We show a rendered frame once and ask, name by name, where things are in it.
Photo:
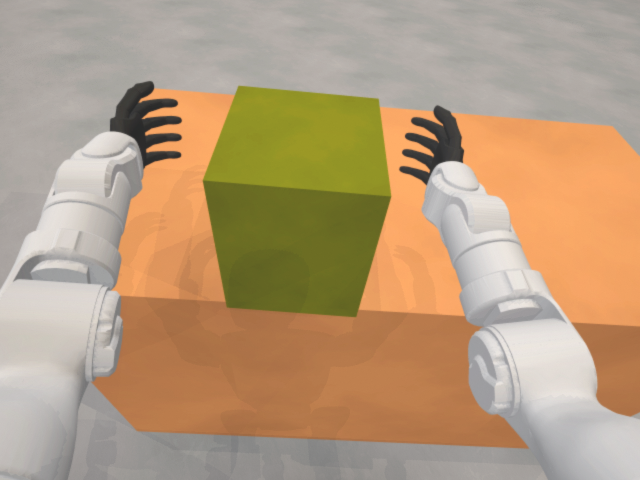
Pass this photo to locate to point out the robot left forearm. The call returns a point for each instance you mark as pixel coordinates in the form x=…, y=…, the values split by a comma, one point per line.
x=79, y=232

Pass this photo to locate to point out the left robot upper arm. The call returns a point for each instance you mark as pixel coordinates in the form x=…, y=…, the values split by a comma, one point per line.
x=55, y=338

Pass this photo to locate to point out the right robot upper arm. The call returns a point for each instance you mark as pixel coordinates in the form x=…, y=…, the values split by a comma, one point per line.
x=539, y=377

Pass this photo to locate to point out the right robot hand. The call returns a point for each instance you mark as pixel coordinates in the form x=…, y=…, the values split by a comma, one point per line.
x=447, y=149

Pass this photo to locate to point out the carton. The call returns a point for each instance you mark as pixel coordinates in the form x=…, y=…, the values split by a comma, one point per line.
x=297, y=191

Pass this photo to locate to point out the robot right forearm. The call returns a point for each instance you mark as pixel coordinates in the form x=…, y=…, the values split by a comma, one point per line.
x=497, y=282

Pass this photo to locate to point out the left robot hand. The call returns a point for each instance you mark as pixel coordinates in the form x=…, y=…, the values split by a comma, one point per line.
x=128, y=120

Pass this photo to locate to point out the pedestal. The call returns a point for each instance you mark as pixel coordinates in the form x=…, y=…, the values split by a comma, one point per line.
x=398, y=372

